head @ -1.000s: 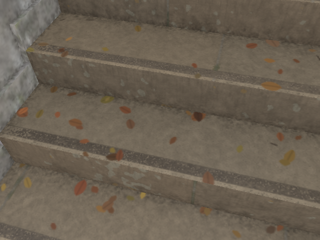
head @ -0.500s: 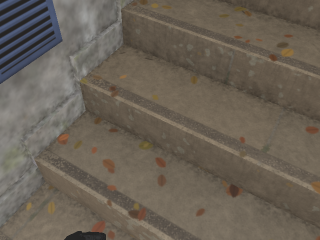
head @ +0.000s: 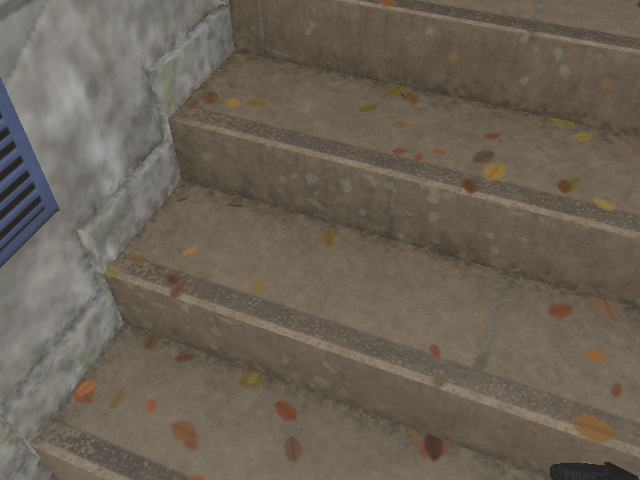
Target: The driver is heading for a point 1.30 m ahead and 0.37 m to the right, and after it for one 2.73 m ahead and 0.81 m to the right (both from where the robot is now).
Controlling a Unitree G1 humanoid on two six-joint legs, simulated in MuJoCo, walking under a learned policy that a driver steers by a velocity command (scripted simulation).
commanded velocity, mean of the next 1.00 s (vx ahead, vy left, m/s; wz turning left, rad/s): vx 0.00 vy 0.00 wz -0.53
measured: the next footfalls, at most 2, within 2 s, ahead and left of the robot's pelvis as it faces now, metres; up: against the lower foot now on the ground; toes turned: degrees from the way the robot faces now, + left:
left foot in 0.04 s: +0.11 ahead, +0.13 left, +0.00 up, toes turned -3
right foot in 0.52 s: +0.06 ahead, -0.12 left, +0.00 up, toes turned -24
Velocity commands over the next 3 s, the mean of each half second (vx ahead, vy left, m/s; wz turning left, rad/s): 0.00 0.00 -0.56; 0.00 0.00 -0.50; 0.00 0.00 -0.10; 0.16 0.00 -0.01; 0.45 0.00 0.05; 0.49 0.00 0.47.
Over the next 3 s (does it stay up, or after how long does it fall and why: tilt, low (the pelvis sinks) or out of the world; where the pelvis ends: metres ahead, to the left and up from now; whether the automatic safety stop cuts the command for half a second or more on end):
stays up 0.45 -0.46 0.24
